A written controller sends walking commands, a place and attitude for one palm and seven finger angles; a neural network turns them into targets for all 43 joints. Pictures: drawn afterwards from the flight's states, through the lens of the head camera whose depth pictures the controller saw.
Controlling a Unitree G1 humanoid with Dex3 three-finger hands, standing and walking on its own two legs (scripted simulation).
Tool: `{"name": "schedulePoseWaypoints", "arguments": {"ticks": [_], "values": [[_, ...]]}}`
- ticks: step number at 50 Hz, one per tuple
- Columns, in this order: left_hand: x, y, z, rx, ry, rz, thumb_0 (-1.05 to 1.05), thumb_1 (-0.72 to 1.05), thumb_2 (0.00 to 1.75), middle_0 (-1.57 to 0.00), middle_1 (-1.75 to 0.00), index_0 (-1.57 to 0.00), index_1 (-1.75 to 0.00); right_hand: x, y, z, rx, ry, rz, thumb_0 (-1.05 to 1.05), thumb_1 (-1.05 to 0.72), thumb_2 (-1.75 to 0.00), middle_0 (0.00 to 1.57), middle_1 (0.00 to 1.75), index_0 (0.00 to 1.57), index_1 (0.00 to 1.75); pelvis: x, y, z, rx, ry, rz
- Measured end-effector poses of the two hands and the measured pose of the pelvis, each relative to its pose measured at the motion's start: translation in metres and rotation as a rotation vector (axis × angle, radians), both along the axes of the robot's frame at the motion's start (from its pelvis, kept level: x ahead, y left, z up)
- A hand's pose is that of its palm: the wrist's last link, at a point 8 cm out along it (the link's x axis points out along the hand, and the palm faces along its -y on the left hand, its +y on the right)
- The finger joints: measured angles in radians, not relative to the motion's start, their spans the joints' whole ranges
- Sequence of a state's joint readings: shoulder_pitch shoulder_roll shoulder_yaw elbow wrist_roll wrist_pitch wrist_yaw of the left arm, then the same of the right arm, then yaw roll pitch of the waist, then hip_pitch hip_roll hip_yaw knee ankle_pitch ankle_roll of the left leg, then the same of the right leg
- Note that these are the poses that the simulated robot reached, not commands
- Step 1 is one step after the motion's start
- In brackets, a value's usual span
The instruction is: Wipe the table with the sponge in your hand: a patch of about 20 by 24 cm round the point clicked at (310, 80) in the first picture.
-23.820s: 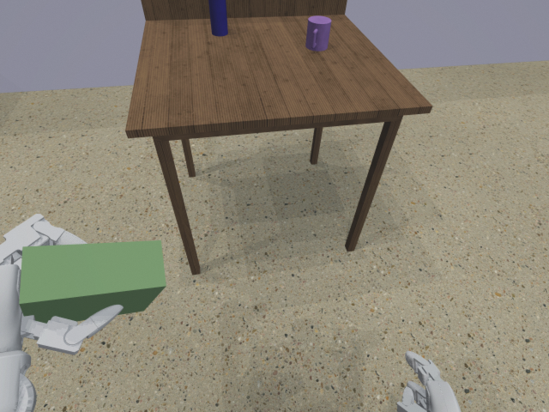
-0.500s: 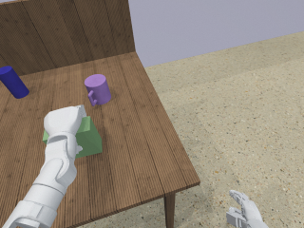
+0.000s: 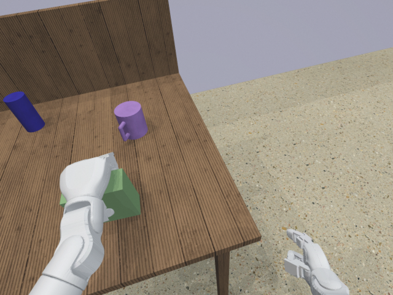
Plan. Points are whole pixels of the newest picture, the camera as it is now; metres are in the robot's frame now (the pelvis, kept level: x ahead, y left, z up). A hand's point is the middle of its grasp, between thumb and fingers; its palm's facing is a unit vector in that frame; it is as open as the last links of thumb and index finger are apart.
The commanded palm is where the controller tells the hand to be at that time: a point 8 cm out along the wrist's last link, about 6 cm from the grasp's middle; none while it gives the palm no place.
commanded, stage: wipe back along the middle lane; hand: left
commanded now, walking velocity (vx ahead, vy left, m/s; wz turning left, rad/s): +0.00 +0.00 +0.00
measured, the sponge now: (108, 203) +0.29 +0.24 +0.03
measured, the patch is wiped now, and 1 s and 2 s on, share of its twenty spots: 0.70 0.75 0.85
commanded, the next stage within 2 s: slide across to the third lane in 0.30 s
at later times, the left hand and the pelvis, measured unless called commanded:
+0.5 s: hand (99, 210) +0.24 +0.22 +0.09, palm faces +0.10 -0.12 -0.99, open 9.5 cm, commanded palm +0.20 +0.20 +0.12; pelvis -0.01 -0.01 +0.00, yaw -1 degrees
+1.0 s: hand (121, 206) +0.25 +0.18 +0.09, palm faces +0.06 -0.08 -1.00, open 9.4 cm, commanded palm +0.22 +0.15 +0.13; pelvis -0.03 -0.02 +0.00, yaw +1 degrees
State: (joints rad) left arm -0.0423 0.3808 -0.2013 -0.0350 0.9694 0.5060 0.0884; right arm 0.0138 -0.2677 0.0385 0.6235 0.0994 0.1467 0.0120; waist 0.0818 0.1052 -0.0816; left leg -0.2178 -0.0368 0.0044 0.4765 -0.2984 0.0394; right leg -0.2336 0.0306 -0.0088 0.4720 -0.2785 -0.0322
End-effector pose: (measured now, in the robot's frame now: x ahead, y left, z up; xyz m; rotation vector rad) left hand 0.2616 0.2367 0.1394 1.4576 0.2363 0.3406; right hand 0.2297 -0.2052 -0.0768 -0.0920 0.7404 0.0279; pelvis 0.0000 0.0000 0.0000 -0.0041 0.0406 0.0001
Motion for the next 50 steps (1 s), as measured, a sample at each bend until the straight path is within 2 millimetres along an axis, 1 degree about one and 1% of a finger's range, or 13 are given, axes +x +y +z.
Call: {"name": "schedulePoseWaypoints", "arguments": {"ticks": [11, 23, 34, 43, 50], "values": [[-0.026, -0.007, 0.0, -0.027, -0.02, -0.009, 0.03, -0.43, 1.06, -0.68, -1.48, -0.75, -1.45, 0.001, 0.001, 0.005, 0.011, -0.022, 0.01, 0.01, -0.91, -0.9, 0.2, 0.3, 0.2, 0.3, -0.004, -0.002, 0.0, 0.002, -0.02, -0.011], [-0.044, -0.014, -0.001, -0.04, -0.022, -0.004, 0.03, -0.43, 1.06, -0.67, -1.49, -0.75, -1.44, -0.008, -0.004, 0.004, 0.013, -0.023, 0.007, 0.01, -0.91, -0.9, 0.2, 0.3, 0.2, 0.3, -0.011, -0.007, 0.0, 0.005, -0.036, -0.014], [-0.039, -0.025, 0.001, -0.018, 0.018, 0.0, 0.03, -0.44, 1.06, -0.7, -1.47, -0.78, -1.42, -0.01, -0.006, 0.0, 0.009, -0.017, 0.015, 0.01, -0.91, -0.9, 0.2, 0.3, 0.2, 0.3, -0.018, -0.01, 0.0, 0.008, -0.048, 0.002], [-0.038, -0.044, 0.002, -0.018, 0.017, -0.046, 0.02, -0.45, 1.06, -0.72, -1.45, -0.8, -1.4, -0.006, 0.0, 0.004, 0.03, -0.039, 0.041, 0.01, -0.91, -0.9, 0.2, 0.3, 0.2, 0.3, -0.021, -0.013, 0.0, 0.01, -0.056, 0.008], [-0.031, -0.055, 0.0, 0.0, 0.024, -0.048, 0.02, -0.47, 1.07, -0.73, -1.43, -0.81, -1.39, -0.004, 0.004, 0.005, 0.039, -0.039, 0.061, 0.01, -0.91, -0.9, 0.2, 0.3, 0.2, 0.3, -0.026, -0.017, -0.001, 0.013, -0.059, 0.019]]}}
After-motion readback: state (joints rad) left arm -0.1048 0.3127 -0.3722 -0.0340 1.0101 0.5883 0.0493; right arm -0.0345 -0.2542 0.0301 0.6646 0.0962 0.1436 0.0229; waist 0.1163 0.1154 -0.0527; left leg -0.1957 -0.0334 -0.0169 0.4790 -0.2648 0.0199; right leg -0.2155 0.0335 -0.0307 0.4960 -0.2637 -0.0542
